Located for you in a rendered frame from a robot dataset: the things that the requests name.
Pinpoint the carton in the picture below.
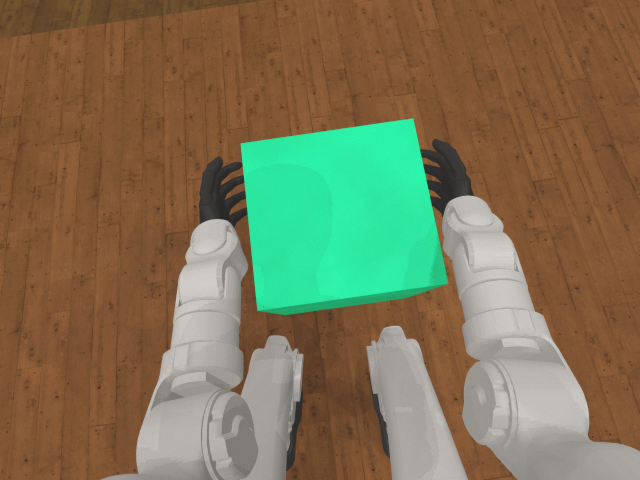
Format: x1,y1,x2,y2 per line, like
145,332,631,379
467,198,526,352
241,118,448,315

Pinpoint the robot left forearm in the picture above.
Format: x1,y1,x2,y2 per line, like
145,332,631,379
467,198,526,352
136,219,248,469

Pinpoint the robot left upper arm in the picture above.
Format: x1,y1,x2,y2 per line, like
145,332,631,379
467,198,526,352
101,389,258,480

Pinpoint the robot left foot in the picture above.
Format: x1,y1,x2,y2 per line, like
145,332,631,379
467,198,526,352
286,389,303,471

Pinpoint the robot left hand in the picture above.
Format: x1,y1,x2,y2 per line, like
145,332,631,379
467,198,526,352
199,156,248,227

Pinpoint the robot right upper arm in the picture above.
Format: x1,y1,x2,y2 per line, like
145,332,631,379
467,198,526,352
462,357,640,480

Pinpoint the robot right foot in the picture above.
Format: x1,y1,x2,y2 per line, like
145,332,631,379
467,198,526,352
371,385,390,458

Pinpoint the robot right hand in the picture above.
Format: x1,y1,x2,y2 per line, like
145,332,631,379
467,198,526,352
420,139,474,217

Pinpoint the robot right forearm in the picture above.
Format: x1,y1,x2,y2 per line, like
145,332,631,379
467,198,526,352
442,196,589,431

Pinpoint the robot foot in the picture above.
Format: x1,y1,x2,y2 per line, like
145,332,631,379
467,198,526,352
371,385,390,458
286,389,303,471

